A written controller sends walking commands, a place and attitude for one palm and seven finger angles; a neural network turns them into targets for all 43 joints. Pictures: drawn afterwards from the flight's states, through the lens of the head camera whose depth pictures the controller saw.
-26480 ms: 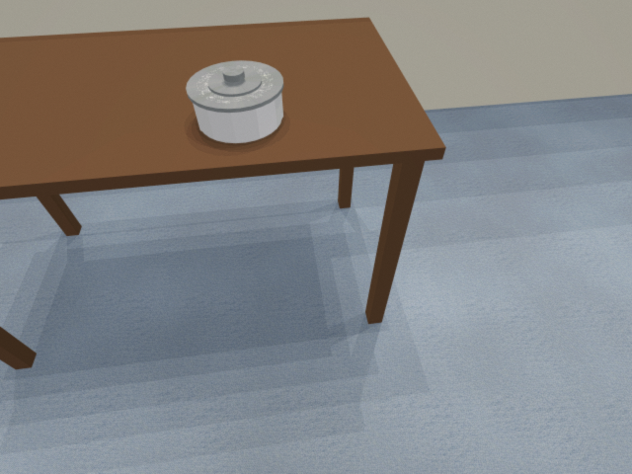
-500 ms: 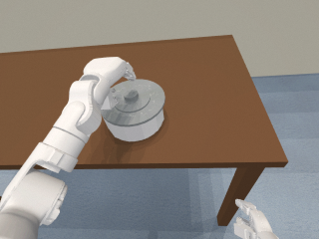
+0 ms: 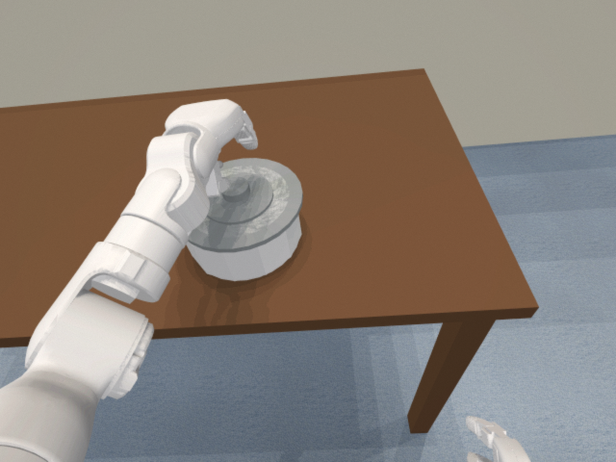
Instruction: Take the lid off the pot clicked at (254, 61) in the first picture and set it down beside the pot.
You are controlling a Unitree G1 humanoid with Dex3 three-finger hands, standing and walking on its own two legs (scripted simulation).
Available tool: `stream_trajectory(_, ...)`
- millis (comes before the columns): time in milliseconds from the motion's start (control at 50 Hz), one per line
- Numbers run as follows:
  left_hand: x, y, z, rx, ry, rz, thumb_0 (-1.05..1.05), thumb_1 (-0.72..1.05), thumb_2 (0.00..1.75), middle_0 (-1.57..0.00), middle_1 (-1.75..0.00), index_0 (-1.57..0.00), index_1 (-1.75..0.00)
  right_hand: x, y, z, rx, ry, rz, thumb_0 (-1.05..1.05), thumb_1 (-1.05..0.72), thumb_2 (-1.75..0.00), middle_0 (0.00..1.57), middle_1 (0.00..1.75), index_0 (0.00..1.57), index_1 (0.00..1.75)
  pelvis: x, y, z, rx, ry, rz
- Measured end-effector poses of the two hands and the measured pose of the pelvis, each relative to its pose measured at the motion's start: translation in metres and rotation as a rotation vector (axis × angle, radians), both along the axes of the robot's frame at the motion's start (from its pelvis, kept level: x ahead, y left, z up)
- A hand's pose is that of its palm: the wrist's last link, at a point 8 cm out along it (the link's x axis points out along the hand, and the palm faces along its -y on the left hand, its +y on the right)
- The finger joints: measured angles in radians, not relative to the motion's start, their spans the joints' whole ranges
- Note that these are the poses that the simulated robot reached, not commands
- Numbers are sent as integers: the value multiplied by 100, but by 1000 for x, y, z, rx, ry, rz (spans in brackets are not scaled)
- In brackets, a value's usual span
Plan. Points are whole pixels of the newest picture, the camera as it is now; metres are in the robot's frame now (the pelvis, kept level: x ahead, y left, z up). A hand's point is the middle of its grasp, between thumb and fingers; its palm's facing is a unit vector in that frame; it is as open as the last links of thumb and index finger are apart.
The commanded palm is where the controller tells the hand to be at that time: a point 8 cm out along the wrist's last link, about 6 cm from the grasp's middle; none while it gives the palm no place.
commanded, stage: move the open hand above the knob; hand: left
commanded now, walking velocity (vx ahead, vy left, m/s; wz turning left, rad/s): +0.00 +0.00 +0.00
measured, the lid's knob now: (235, 189) +0.47 +0.11 +0.11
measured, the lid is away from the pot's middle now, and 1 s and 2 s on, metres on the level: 0.01 0.01 0.01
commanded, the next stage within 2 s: lower the open fingers around the knob in 0.52 s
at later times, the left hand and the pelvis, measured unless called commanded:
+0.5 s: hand (215, 169) +0.44 +0.11 +0.18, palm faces -0.17 -0.04 -0.98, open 10.0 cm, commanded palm +0.41 +0.11 +0.24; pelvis -0.01 +0.01 +0.00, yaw +1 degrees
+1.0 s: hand (230, 181) +0.44 +0.10 +0.16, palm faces -0.24 -0.07 -0.97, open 10.0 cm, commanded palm +0.41 +0.11 +0.22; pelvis +0.00 +0.00 +0.00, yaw +0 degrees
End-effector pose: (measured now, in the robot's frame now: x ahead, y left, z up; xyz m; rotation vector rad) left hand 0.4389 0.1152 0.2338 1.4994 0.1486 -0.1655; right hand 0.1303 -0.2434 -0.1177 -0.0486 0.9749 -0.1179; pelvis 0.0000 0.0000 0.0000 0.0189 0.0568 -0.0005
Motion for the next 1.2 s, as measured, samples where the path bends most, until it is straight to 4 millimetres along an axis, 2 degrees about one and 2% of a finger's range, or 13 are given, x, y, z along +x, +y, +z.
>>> stream_trajectory(260, -9, 8, 0, 4, -18, -3, 0, -33, 156, -87, -8, -87, -8, 18, 13, 5, 9, -30, 35, 1, -90, -90, 20, 30, 20, 29, -2, 4, 0, -3, 0, 12)
stream_trajectory(400, -13, 5, 4, 7, -29, -15, 0, -33, 156, -87, -8, -87, -8, 29, 22, 8, 22, -59, 60, 1, -90, -90, 20, 30, 20, 29, -4, 6, 0, -4, -2, 17)
stream_trajectory(560, -15, -3, 3, 12, -27, -24, 0, -33, 156, -87, -8, -87, -8, 29, 27, 8, 29, -53, 71, 1, -90, -90, 20, 30, 20, 29, -6, 6, 0, -4, -3, 21)
stream_trajectory(680, -13, -9, 4, 3, -30, -26, 0, -33, 156, -87, -8, -87, -8, 21, 24, 5, 28, -33, 62, 1, -90, -90, 20, 30, 20, 29, -6, 5, 0, -3, -2, 18)
stream_trajectory(920, -9, -12, -13, -16, 26, -22, 0, -33, 156, -87, -8, -87, -8, 3, 7, 1, 6, 1, 16, 1, -90, -90, 20, 30, 20, 29, -3, 0, 0, -1, -5, 5)
stream_trajectory(1200, -9, -3, -40, -4, 91, 13, 0, -33, 156, -87, -8, -87, -8, 9, -1, 3, -12, -1, 12, 1, -90, -90, 20, 30, 20, 29, -2, -4, 0, -2, 0, 11)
